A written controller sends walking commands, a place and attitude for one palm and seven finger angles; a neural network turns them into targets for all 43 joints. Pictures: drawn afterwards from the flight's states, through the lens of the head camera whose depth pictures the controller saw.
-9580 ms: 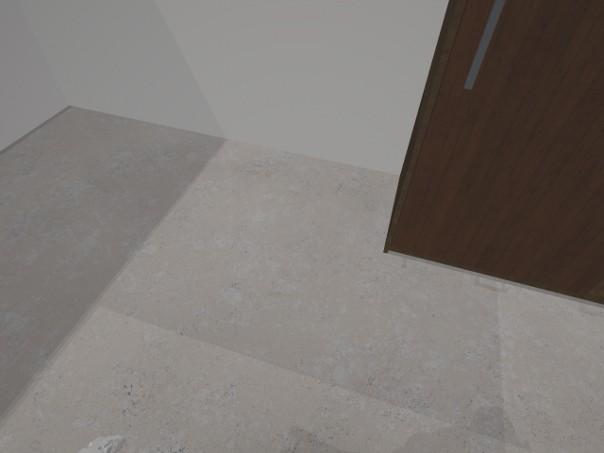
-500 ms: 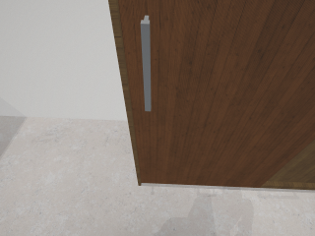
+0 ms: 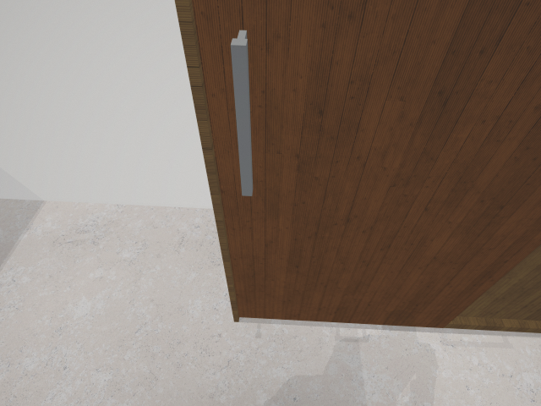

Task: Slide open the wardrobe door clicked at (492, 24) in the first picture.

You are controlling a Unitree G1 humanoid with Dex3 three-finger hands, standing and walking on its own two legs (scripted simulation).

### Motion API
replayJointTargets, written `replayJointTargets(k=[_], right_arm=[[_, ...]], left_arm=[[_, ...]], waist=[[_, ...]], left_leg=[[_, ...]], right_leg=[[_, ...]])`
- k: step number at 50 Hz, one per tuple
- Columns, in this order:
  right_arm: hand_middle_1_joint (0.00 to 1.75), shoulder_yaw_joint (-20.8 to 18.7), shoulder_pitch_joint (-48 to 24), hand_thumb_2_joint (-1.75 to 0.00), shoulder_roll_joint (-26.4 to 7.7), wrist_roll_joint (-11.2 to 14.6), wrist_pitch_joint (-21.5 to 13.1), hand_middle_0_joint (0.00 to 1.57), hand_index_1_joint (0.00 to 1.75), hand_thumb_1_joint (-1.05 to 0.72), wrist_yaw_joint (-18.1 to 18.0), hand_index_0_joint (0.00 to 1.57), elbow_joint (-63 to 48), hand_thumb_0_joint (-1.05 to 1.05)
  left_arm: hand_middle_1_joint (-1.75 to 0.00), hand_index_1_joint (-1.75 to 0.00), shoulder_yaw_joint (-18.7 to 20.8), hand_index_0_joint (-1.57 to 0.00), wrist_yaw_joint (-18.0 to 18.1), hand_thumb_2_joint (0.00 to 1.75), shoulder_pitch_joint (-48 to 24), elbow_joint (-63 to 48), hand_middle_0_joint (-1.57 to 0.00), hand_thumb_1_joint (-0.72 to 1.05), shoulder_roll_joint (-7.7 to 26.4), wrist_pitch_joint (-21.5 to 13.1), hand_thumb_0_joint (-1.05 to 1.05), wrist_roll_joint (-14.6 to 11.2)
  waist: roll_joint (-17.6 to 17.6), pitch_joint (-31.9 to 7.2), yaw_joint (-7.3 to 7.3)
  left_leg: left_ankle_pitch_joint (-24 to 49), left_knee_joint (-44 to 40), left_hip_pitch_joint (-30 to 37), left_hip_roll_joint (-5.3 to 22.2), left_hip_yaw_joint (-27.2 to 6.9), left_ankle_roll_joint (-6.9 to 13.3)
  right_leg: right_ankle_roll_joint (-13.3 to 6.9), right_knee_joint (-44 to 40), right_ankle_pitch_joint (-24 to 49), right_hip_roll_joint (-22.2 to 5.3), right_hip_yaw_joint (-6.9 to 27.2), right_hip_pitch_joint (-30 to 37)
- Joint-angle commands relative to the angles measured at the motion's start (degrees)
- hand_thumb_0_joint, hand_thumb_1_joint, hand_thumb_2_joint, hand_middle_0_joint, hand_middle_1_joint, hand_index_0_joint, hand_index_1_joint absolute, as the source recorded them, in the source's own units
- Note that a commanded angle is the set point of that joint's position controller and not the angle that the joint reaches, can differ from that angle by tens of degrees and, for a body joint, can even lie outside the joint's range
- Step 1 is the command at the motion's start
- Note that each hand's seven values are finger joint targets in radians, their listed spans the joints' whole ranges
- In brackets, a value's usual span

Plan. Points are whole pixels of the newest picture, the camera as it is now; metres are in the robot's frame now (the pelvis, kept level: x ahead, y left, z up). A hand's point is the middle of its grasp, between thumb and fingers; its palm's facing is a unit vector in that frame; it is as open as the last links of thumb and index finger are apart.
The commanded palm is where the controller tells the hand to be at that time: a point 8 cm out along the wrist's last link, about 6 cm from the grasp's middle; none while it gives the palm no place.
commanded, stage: look again from close up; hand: left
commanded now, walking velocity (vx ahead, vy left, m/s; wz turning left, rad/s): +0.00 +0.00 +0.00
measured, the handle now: (245, 125) +0.49 +0.08 +0.16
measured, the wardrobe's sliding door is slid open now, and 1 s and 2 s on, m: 0.00 0.00 0.00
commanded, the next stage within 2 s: raise the hand with hooked fingers in 0.48 s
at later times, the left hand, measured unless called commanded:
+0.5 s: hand out of the picture -0.01 +0.16 -0.18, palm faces +0.04 -0.98 -0.18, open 7.4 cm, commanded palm none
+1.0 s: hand (155, 402) +0.14 +0.17 -0.03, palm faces +0.01 -1.00 +0.05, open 8.5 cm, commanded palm +0.12 +0.24 +0.00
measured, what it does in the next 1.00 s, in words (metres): stands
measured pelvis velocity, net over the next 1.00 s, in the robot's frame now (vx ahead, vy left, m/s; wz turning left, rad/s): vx -0.04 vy -0.01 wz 0.01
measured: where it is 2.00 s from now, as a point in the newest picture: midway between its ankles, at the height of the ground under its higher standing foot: outside the picture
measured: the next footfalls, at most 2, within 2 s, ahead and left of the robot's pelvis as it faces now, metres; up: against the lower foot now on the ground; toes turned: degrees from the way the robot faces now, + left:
none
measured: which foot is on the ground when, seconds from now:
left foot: down 0.00-1.00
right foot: down 0.00-1.00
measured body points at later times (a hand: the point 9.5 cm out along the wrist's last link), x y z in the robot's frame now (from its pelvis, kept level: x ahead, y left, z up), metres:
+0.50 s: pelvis +0.00 -0.01 +0.00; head +0.01 -0.01 +0.45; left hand -0.01 +0.21 -0.16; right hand +0.00 -0.23 -0.16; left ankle -0.02 +0.11 -0.74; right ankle -0.03 -0.11 -0.74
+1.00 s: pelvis -0.04 -0.01 -0.04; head -0.02 +0.00 +0.41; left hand +0.13 +0.22 -0.03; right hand +0.18 -0.27 -0.07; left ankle -0.02 +0.11 -0.74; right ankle -0.03 -0.11 -0.74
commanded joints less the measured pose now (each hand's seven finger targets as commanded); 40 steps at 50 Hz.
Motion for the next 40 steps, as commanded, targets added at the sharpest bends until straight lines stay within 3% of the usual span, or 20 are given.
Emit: replayJointTargets(k=[1, 18, 21, 28, 29, 30, 31, 32, 33, 34, 35, 37, 38, 39, 40], right_arm=[[0.3, -0.8, 3.6, -0.9, -4.6, -0.2, -0.5, 0.2, 0.3, -0.9, 0.0, 0.2, -1.2, 0.0], [0.3, -0.9, 3.0, -0.9, -5.2, -0.2, -0.5, 0.2, 0.3, -0.9, -0.1, 0.2, -1.2, 0.0], [0.3, -0.8, 3.0, -0.9, -4.9, -0.2, -0.4, 0.2, 0.3, -0.9, -0.1, 0.2, -1.1, 0.0], [0.3, -0.8, 3.1, -0.9, -5.5, -0.2, -0.5, 0.2, 0.3, -0.9, 0.0, 0.2, -1.2, 0.0], [0.3, -1.2, -2.8, -0.9, -6.8, 0.4, -0.8, 0.2, 0.3, -0.9, 0.7, 0.2, -5.3, 0.0], [0.3, -2.3, -0.1, -0.9, -16.8, 3.1, -9.0, 0.2, 0.3, -0.9, -2.1, 0.2, -25.1, 0.0], [0.3, 0.5, -7.4, -0.9, -10.5, 3.5, -12.8, 0.2, 0.3, -0.9, -4.1, 0.2, -23.1, 0.0], [0.3, -1.3, -3.2, -0.9, -11.9, 1.8, -15.0, 0.2, 0.3, -0.9, -3.7, 0.2, -21.2, 0.0], [0.3, -1.3, -3.1, -0.9, -8.7, 3.8, -15.2, 0.2, 0.3, -0.9, -3.0, 0.2, -19.9, 0.0], [0.3, -1.8, -3.1, -0.9, -11.2, 4.5, -15.6, 0.2, 0.3, -0.9, -3.0, 0.2, -24.2, 0.0], [0.3, -2.6, -4.2, -0.9, -12.6, 4.0, -16.7, 0.2, 0.3, -0.9, -3.3, 0.2, -26.2, 0.0], [0.3, -3.7, -3.6, -0.9, -12.8, 2.2, -17.5, 0.2, 0.3, -0.9, -3.0, 0.2, -28.2, 0.0], [0.3, -4.1, -4.9, -0.9, -12.5, 1.8, -17.3, 0.2, 0.3, -0.9, -2.5, 0.2, -29.3, 0.0], [0.3, -4.4, -6.1, -0.9, -12.6, 1.5, -17.1, 0.2, 0.3, -0.9, -1.7, 0.2, -30.3, 0.0], [0.3, -5.0, -7.0, -0.9, -12.6, 1.4, -16.9, 0.2, 0.3, -0.9, -0.9, 0.2, -31.7, 0.0]], left_arm=[[-0.3, -0.3, 0.9, -0.2, 0.5, 0.9, 4.6, -1.5, -0.2, 0.9, 6.0, -0.8, 0.0, 0.2], [-0.3, -0.3, 1.2, -0.2, 0.4, 0.9, 4.2, -1.8, -0.2, 0.9, 6.9, -1.0, 0.0, 0.1], [-0.3, -0.3, 1.1, -0.2, 0.4, 0.9, 4.2, -1.8, -0.2, 0.9, 6.5, -0.9, 0.0, 0.2], [-0.3, -0.3, 1.2, -0.2, 0.4, 0.9, 4.2, -1.8, -0.2, 0.9, 7.0, -1.0, 0.0, 0.1], [-0.3, -0.3, 1.0, -0.2, 2.8, 0.9, 8.4, 0.0, -0.2, 0.9, 6.8, -2.1, 0.0, 0.7], [-0.32, -0.32, 5.4, -0.2, 1.7, 0.89, -34.4, -89.0, -0.2, 0.88, 19.1, -14.3, 0.0, -12.3], [-0.33, -0.33, 10.7, -0.2, 4.6, 0.88, -27.8, -86.1, -0.2, 0.85, 23.7, -13.3, 0.0, -9.1], [-0.34, -0.34, 4.7, -0.21, 5.8, 0.87, -10.6, -72.9, -0.21, 0.83, 13.0, -10.7, 0.0, -7.8], [-0.36, -0.36, -1.5, -0.21, 6.1, 0.86, 6.8, -58.5, -0.21, 0.81, 0.6, -4.4, 0.0, -8.3], [-0.37, -0.37, -2.6, -0.21, 4.9, 0.85, 0.3, -70.6, -0.21, 0.78, -0.3, -4.5, 0.0, -11.4], [-0.39, -0.39, -1.6, -0.21, 3.9, 0.84, -1.0, -74.0, -0.21, 0.76, 1.7, -7.1, 0.0, -11.1], [-0.42, -0.42, 1.8, -0.21, 2.0, 0.82, 3.1, -64.9, -0.21, 0.71, 2.5, -12.2, 0.0, -10.3], [-0.43, -0.43, 2.1, -0.22, -0.6, 0.81, 10.5, -57.5, -0.22, 0.69, -0.3, -14.9, 0.0, -11.4], [-0.45, -0.45, 3.2, -0.22, -3.7, 0.8, 15.3, -52.7, -0.22, 0.67, -1.0, -18.5, 0.0, -12.6], [-0.47, -0.47, 5.0, -0.22, -7.4, 0.79, 20.5, -52.1, -0.22, 0.64, -0.5, -22.4, 0.0, -14.0]], waist=[[-0.4, 1.0, 0.23], [0.9, 0.6, 0.19], [-0.2, 2.0, 0.22], [-0.1, 0.9, 0.25], [-0.6, 3.6, 2.0], [9.8, -25.2, -5.98], [17.7, -17.5, -1.71], [15.7, -20.3, -1.4], [8.4, -11.3, -2.06], [5.9, -7.6, -2.38], [2.4, -7.0, -3.08], [-9.6, -2.5, -3.45], [-15.5, 1.7, -1.56], [-20.5, 2.7, -0.21], [-21.6, 1.3, 1.83]], left_leg=[[12.4, -3.7, -0.9, 5.7, -4.8, 1.5], [12.5, -4.1, -0.4, 5.7, -5.0, 1.0], [11.5, -4.3, -0.8, 5.8, -5.2, 1.1], [11.6, -4.7, -0.6, 5.8, -5.3, 1.0], [11.9, 8.0, -4.8, 5.7, -2.8, -0.7], [16.0, -0.3, 11.4, -0.4, -3.1, 1.4], [17.2, 0.2, 11.3, 0.8, -0.6, 1.1], [15.9, -0.5, 8.5, 1.3, -1.7, 0.2], [13.1, -0.5, 3.2, 2.0, -3.4, 0.6], [10.0, 0.2, 0.5, 1.7, -5.1, 0.7], [7.0, 1.9, -0.5, 1.3, -4.7, 0.8], [2.9, 6.5, -7.7, -0.2, -4.8, 0.7], [-0.5, 8.3, -13.3, -0.3, -4.9, 0.1], [-2.5, 10.3, -18.5, -0.3, -4.9, -0.3], [-3.0, 12.2, -22.1, -0.7, -4.4, -0.7]], right_leg=[[-1.8, -4.6, 14.3, -5.4, 4.8, -0.6], [-2.0, -5.5, 14.4, -5.5, 4.9, -0.1], [-2.0, -6.1, 13.2, -5.3, 4.9, -0.8], [-2.1, -6.0, 13.1, -5.5, 4.9, -0.2], [0.0, -6.2, 36.3, -8.9, 9.1, -2.8], [-1.0, -0.5, 28.2, -3.0, 4.5, 3.1], [-1.5, 0.5, 17.9, -0.6, 4.2, -0.4], [-1.9, 1.8, 10.5, -0.1, 0.4, -0.4], [-1.3, 1.1, 9.0, 0.3, -0.8, -5.0], [-0.8, 1.4, 8.4, 0.0, -1.6, -5.9], [-0.3, 0.8, 5.8, 0.1, -1.6, -8.7], [0.2, 1.0, -0.9, 0.6, -1.5, -16.0], [0.6, 2.4, -5.1, 0.8, -1.9, -20.0], [0.6, 4.6, -7.5, 0.8, -1.6, -22.2], [0.5, 6.4, -7.7, 0.7, -0.4, -21.7]])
